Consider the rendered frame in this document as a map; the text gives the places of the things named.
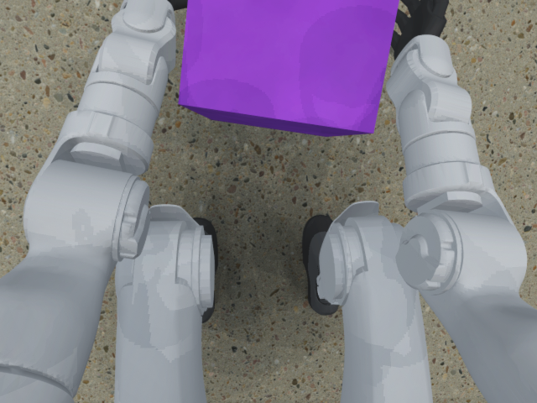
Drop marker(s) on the robot left upper arm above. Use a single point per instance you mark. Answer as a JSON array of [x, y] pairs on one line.
[[82, 220]]

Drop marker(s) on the robot right forearm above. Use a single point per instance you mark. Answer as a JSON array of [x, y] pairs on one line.
[[438, 141]]

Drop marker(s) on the right robot hand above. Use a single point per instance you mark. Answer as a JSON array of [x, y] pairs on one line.
[[427, 17]]

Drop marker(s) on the robot right upper arm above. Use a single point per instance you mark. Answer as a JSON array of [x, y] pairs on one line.
[[469, 267]]

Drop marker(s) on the robot left forearm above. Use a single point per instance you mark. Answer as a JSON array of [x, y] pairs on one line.
[[114, 122]]

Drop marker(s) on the carton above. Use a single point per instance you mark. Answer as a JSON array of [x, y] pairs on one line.
[[304, 66]]

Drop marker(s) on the right robot thigh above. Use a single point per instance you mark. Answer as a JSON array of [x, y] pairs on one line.
[[386, 359]]

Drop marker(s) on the robot left foot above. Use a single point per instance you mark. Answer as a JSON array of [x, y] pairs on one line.
[[209, 230]]

